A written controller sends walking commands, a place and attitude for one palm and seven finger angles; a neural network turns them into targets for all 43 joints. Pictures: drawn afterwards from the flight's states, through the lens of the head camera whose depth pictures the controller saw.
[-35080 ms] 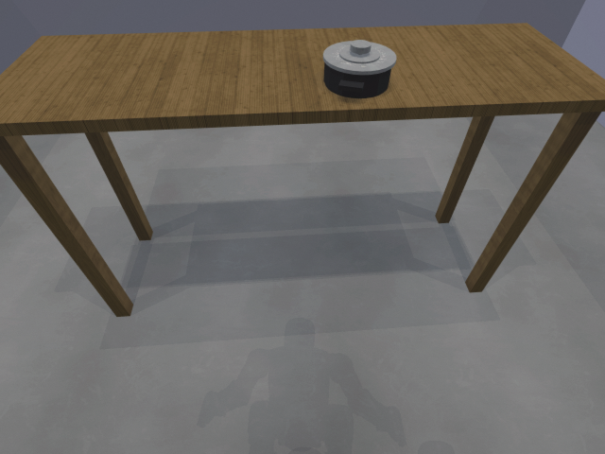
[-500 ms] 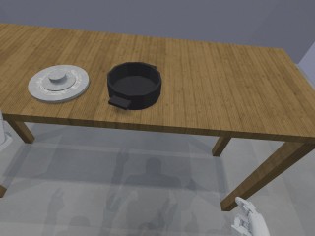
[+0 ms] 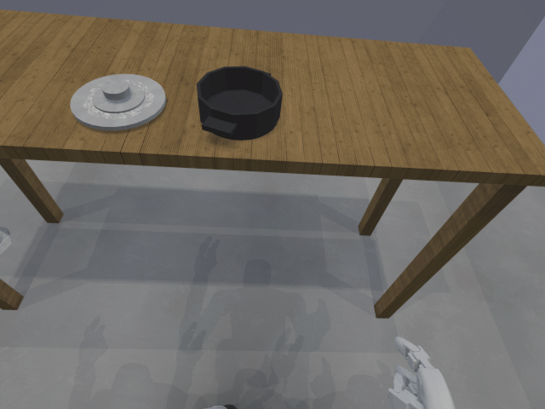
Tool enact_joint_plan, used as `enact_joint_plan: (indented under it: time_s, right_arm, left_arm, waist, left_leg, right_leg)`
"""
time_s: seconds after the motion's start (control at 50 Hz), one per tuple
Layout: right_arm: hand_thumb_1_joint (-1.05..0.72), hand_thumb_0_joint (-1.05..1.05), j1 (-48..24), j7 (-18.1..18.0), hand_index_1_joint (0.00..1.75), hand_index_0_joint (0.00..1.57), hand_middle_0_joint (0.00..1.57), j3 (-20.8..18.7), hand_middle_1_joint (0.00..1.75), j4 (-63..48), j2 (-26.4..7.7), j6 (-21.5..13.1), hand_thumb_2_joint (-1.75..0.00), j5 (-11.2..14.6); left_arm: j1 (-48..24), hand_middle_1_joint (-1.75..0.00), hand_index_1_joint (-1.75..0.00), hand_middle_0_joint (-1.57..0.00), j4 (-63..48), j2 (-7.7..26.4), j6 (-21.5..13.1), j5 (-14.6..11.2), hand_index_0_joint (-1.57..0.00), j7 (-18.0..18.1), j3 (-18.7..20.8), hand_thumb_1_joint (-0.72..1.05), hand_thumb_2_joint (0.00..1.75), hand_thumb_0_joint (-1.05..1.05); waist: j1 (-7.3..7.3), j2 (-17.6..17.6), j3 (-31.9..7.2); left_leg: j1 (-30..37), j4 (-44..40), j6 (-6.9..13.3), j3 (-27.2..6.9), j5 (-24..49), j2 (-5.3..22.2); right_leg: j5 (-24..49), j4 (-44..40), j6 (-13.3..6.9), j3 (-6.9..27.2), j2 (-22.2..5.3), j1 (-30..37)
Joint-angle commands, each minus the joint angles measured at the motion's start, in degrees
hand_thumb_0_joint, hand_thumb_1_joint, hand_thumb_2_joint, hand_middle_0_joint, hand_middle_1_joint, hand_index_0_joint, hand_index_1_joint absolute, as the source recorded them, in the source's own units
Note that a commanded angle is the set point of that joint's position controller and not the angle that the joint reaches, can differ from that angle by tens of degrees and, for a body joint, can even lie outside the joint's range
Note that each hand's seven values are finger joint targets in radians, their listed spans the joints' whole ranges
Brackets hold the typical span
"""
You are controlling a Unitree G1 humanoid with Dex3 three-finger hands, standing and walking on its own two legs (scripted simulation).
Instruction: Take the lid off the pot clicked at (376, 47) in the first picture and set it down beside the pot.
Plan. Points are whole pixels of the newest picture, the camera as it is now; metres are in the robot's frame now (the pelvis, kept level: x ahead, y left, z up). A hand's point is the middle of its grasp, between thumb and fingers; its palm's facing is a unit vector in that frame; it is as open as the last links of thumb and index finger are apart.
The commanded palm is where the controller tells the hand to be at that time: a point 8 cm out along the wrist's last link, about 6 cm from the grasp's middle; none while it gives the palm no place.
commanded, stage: step back with the hand held close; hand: left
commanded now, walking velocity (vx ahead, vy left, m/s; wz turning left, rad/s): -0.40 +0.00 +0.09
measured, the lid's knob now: (116, 89) +0.60 +0.33 +0.10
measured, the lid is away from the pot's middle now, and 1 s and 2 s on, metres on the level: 0.22 0.22 0.22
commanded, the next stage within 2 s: stop stepping back and stand still in 0.02 s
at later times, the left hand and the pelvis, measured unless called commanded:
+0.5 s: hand out of the picture +0.06 +0.24 +0.28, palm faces +0.54 -0.77 -0.34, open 7.4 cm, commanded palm +0.00 +0.29 +0.29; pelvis -0.12 +0.01 +0.00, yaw +2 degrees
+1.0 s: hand out of the picture +0.12 +0.25 +0.17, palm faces +0.42 -0.79 -0.45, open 7.4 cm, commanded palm none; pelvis -0.11 +0.00 -0.02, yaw +5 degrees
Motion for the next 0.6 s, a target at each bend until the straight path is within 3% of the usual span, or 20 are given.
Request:
enact_joint_plan:
  time_s: [0.0,0.02,0.04,0.06,0.08,0.1,0.12,0.14,0.16,0.18,0.22,0.26,0.28,0.32,0.4,0.48,0.52,0.54,0.56,0.58]
  right_arm:
    - [-0.9,0.0,-4.72,-1.12,0.3,0.2,0.2,-3.5,0.3,-6.02,-8.34,-3.26,-0.9,-0.07]
    - [-0.9,0.0,-4.89,-1.37,0.3,0.2,0.2,-3.46,0.3,-5.65,-8.47,-3.03,-0.9,0.06]
    - [-0.9,0.0,-4.28,-1.51,0.3,0.2,0.2,-3.71,0.3,-5.25,-8.27,-2.45,-0.9,0.27]
    - [-0.9,0.0,-3.54,-1.6,0.3,0.2,0.2,-3.87,0.3,-5.11,-7.87,-1.74,-0.9,0.57]
    - [-0.9,0.0,-3.0,-1.88,0.3,0.2,0.2,-3.96,0.3,-4.33,-7.58,-1.4,-0.9,1.01]
    - [-0.9,0.0,2.74,-0.45,0.3,0.2,0.2,-7.27,0.3,10.55,-16.67,-6.22,-0.9,0.46]
    - [-0.9,0.0,-6.46,0.01,0.3,0.2,0.2,-5.72,0.3,-5.88,-6.7,-0.67,-0.9,4.26]
    - [-0.9,0.0,-6.24,-2.23,0.3,0.2,0.2,-3.68,0.3,-5.59,-7.81,-1.12,-0.9,2.63]
    - [-0.9,0.0,-6.84,-2.59,0.3,0.2,0.2,-2.9,0.3,-7.94,-7.41,-1.37,-0.9,2.72]
    - [-0.9,0.0,-7.55,-2.49,0.3,0.2,0.2,-2.34,0.3,-8.68,-6.89,-0.62,-0.9,2.96]
    - [-0.9,0.0,-8.09,-2.96,0.3,0.2,0.2,-1.14,0.3,-9.31,-7.34,-0.27,-0.9,2.43]
    - [-0.9,0.0,-8.2,-2.98,0.3,0.2,0.2,-0.88,0.3,-9.89,-8.82,-1.7,-0.9,1.93]
    - [-0.9,0.0,-7.48,-2.76,0.3,0.2,0.2,-1.05,0.3,-10.15,-8.98,-2.13,-0.9,2.09]
    - [-0.9,0.0,-6.28,-2.87,0.3,0.2,0.2,-1.55,0.3,-9.89,-8.11,-2.49,-0.9,2.33]
    - [-0.9,0.0,-5.73,-2.92,0.3,0.2,0.2,-1.91,0.3,-8.54,-8.93,-3.84,-0.9,1.49]
    - [-0.9,0.0,-4.82,-2.94,0.3,0.2,0.2,-2.26,0.3,-6.84,-9.03,-3.66,-0.9,0.86]
    - [-0.9,0.0,-4.89,-3.19,0.3,0.2,0.2,-2.26,0.3,-6.48,-8.4,-3.21,-0.9,0.52]
    - [-0.9,0.0,-4.52,-3.1,0.3,0.2,0.2,-2.42,0.3,-6.03,-8.22,-2.56,-0.9,0.25]
    - [-0.9,0.0,-4.42,-2.86,0.3,0.2,0.2,-2.48,0.3,-5.18,-7.73,-2.05,-0.9,0.43]
    - [-0.9,0.0,-4.9,-2.52,0.3,0.2,0.2,-2.36,0.3,-3.96,-7.7,-1.69,-0.9,0.28]
  left_arm:
    - [-5.63,-0.3,-0.3,-0.2,-5.88,8.92,-3.8,-0.4,-0.2,1.83,7.15,0.9,0.9,0.0]
    - [-7.56,-0.3,-0.3,-0.2,-2.9,8.58,-4.07,-0.58,-0.2,1.63,6.46,0.9,0.9,0.0]
    - [-9.66,-0.3,-0.3,-0.2,-0.76,9.22,-4.32,-0.52,-0.2,1.42,6.37,0.9,0.9,0.0]
    - [-11.46,-0.3,-0.3,-0.2,1.46,10.31,-4.51,-0.56,-0.2,1.44,6.12,0.9,0.9,0.0]
    - [-13.27,-0.3,-0.3,-0.2,3.42,11.16,-4.91,-0.86,-0.2,1.73,5.55,0.9,0.9,0.0]
    - [-2.37,-0.3,-0.3,-0.2,54.72,-8.92,4.43,3.78,-0.2,-6.92,-24.06,0.9,0.9,0.0]
    - [-27.93,-0.3,-0.3,-0.2,-6.78,14.46,-0.99,0.28,-0.2,-1.5,5.03,0.9,0.9,0.0]
    - [-19.11,-0.3,-0.3,-0.2,3.67,14.46,-2.0,-0.76,-0.2,0.63,8.71,0.9,0.9,0.0]
    - [-15.83,-0.3,-0.3,-0.2,3.88,11.07,-2.51,-0.48,-0.2,-0.08,4.44,0.9,0.9,0.0]
    - [-9.57,-0.3,-0.3,-0.2,7.18,8.43,-0.63,-0.37,-0.2,0.06,4.48,0.9,0.9,0.0]
    - [-10.18,-0.3,-0.3,-0.2,3.01,7.17,-1.32,-0.52,-0.2,0.4,2.85,0.9,0.9,0.0]
    - [-10.69,-0.3,-0.3,-0.2,-0.39,6.19,-3.18,-0.32,-0.2,0.98,2.2,0.9,0.9,0.0]
    - [-10.4,-0.3,-0.3,-0.2,-1.79,6.55,-3.49,0.13,-0.2,1.12,2.66,0.9,0.9,0.0]
    - [-10.12,-0.3,-0.3,-0.2,-3.16,8.31,-3.69,0.42,-0.2,1.15,3.98,0.9,0.9,0.0]
    - [-11.31,-0.3,-0.3,-0.2,-5.24,6.86,-3.31,1.51,-0.2,1.75,2.8,0.9,0.9,0.0]
    - [-14.16,-0.3,-0.3,-0.2,-0.51,5.81,-2.06,2.52,-0.2,2.09,1.36,0.9,0.9,0.0]
    - [-15.87,-0.3,-0.3,-0.2,1.87,6.12,-1.72,2.43,-0.2,1.93,0.75,0.9,0.9,0.0]
    - [-16.73,-0.3,-0.3,-0.2,3.81,6.34,-1.49,2.43,-0.2,1.76,0.73,0.9,0.9,0.0]
    - [-19.22,-0.3,-0.3,-0.2,3.73,7.0,-1.71,2.47,-0.2,1.61,0.47,0.9,0.9,0.0]
    - [-21.08,-0.3,-0.3,-0.2,4.47,8.32,-1.98,2.73,-0.2,1.65,1.1,0.9,0.9,0.0]
  waist:
    - [-0.39,13.81,-13.21]
    - [-0.44,12.41,-12.13]
    - [-0.99,7.6,-11.7]
    - [-1.9,-1.85,-10.51]
    - [-2.05,-7.54,-9.18]
    - [-4.26,-2.23,-8.25]
    - [0.04,-12.25,-12.66]
    - [-1.98,-16.73,-6.7]
    - [-0.88,-20.28,-6.34]
    - [-1.21,-16.15,-5.31]
    - [-1.85,0.16,-2.15]
    - [-0.75,13.73,0.47]
    - [-0.55,14.9,-0.54]
    - [-0.95,10.62,-4.8]
    - [-1.07,14.23,-5.05]
    - [-0.82,13.35,-4.19]
    - [-0.6,5.32,-3.09]
    - [-0.71,-1.22,-1.57]
    - [-1.0,-9.33,-0.99]
    - [-0.59,-11.83,-0.77]
  left_leg:
    - [8.9,-7.5,1.65,-10.98,6.15,10.46]
    - [6.66,-6.68,0.61,-10.34,0.58,9.82]
    - [6.05,-3.25,-1.02,-8.32,-6.22,7.51]
    - [7.12,5.56,-2.84,-5.39,-11.72,3.74]
    - [11.2,17.74,-4.04,-2.19,-12.42,-0.21]
    - [1.88,31.54,-3.05,-9.26,-13.01,5.38]
    - [10.67,33.81,-4.1,-6.27,-19.88,-2.3]
    - [4.14,32.06,-2.02,-5.36,-16.42,0.11]
    - [2.07,28.5,-1.1,-6.11,-17.25,0.19]
    - [4.22,22.6,-0.76,-5.18,-15.72,0.74]
    - [8.33,2.29,-0.72,-3.18,-14.01,0.79]
    - [2.98,-12.1,1.51,-12.45,-22.68,5.37]
    - [0.5,-14.41,2.91,-15.51,-26.03,7.83]
    - [-0.43,-12.56,2.67,-13.63,-24.14,7.05]
    - [-2.42,-13.58,2.96,-12.37,-37.94,6.64]
    - [-5.12,-8.09,2.71,-9.18,-39.46,4.47]
    - [-5.62,3.04,1.75,-4.97,-36.66,0.78]
    - [-6.98,13.1,0.88,-2.59,-32.04,-1.47]
    - [-5.69,26.2,-0.13,1.0,-24.7,-3.28]
    - [-4.9,35.34,0.01,0.59,-21.2,-2.15]
  right_leg:
    - [6.13,-14.48,-0.29,-0.53,-0.41,7.55]
    - [9.59,-19.37,-0.83,-0.56,-1.02,10.05]
    - [14.07,-24.03,-2.44,1.29,-3.8,10.28]
    - [19.5,-26.2,-5.55,8.03,-10.78,5.64]
    - [18.64,-30.13,-7.51,13.27,-18.3,-3.56]
    - [31.61,-22.76,-6.76,12.26,-24.86,-8.65]
    - [19.76,-27.93,-8.15,10.92,-20.01,-4.76]
    - [25.43,-26.54,-8.5,8.87,-20.19,-1.99]
    - [22.53,-24.63,-7.84,8.07,-19.63,-1.23]
    - [19.48,-23.2,-7.56,8.27,-18.0,-1.22]
    - [7.63,-21.14,-4.85,5.66,-13.92,-2.49]
    - [3.77,-14.93,-1.27,1.0,-4.64,1.86]
    - [6.1,-12.49,-0.3,-0.24,-2.54,5.18]
    - [7.95,-10.81,-0.17,-1.96,-1.77,10.12]
    - [2.82,-9.43,-0.7,-2.72,-0.4,11.04]
    - [-0.52,-10.67,-2.21,-3.07,0.18,12.9]
    - [-7.73,-16.35,-5.07,3.88,-3.82,10.23]
    - [-15.65,-21.67,-8.05,12.66,-8.49,7.22]
    - [-21.34,-28.8,-11.2,23.16,-16.1,3.18]
    - [-19.31,-32.13,-12.94,27.96,-20.81,0.65]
